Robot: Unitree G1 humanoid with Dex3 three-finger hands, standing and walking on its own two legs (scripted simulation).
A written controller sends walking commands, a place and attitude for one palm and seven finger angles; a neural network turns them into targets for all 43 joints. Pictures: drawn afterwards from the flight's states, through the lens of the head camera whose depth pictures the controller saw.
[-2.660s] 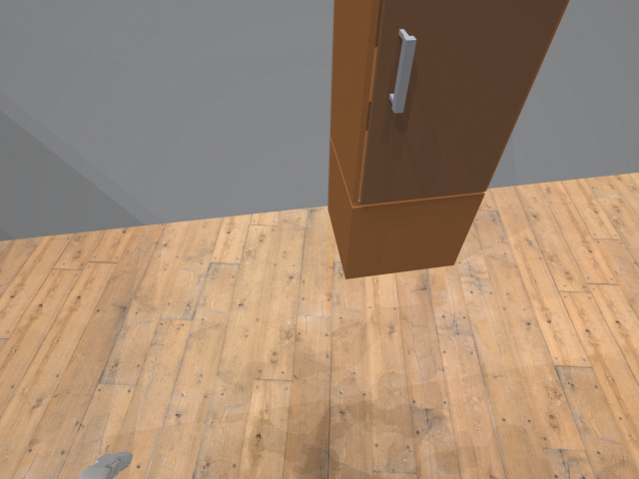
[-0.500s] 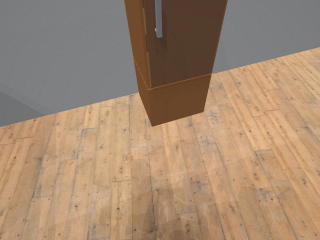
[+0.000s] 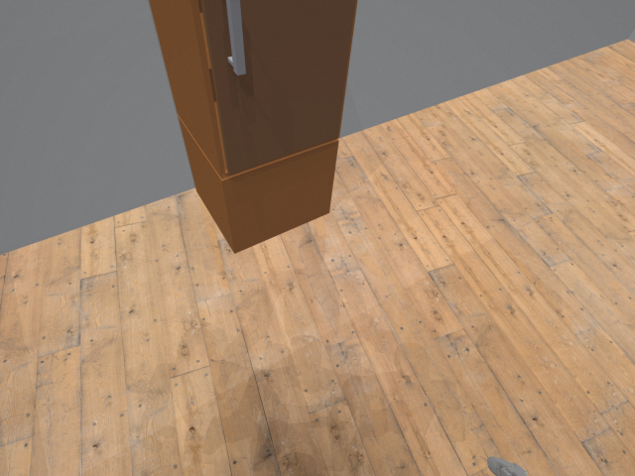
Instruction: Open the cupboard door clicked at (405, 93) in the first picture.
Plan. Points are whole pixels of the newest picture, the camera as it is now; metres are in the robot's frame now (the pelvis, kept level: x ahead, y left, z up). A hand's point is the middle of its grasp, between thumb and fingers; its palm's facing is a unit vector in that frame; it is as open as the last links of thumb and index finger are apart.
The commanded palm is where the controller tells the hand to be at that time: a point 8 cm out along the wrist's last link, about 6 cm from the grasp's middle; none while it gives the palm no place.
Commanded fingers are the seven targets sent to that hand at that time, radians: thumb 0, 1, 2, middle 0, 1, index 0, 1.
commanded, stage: walk to a spot facing it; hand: left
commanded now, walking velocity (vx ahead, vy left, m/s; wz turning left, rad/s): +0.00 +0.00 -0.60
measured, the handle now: (232, 33) +0.94 +0.30 +0.08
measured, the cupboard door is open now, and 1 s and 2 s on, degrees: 0 0 0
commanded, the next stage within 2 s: turn to face it in 1.96 s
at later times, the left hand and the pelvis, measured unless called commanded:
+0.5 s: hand out of the picture +0.11 +0.19 -0.16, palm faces -0.34 -0.92 -0.18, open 7.4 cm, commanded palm none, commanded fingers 0.00 0.90 0.90 -0.20 -0.30 -0.20 -0.30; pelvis -0.03 +0.03 +0.01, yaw -21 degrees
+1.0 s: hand (227, 468) +0.15 +0.14 -0.18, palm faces -0.48 -0.86 -0.17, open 7.4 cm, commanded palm none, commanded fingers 0.00 0.90 0.90 -0.20 -0.30 -0.20 -0.30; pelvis +0.10 -0.04 -0.01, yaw -35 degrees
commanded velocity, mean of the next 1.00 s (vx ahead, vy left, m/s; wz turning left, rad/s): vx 0.21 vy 0.00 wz -0.52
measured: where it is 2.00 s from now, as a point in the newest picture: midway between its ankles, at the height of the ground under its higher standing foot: (414, 421)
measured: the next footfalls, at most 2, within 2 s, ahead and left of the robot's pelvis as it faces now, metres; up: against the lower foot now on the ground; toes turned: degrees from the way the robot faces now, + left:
right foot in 0.60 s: -0.06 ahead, -0.11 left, +0.00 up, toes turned -32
left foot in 1.04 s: +0.31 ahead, -0.04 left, +0.00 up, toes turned -28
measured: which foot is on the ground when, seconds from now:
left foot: down 0.00-0.60, up 0.62-1.00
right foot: down 0.00-0.02, up 0.04-0.58, down 0.60-1.00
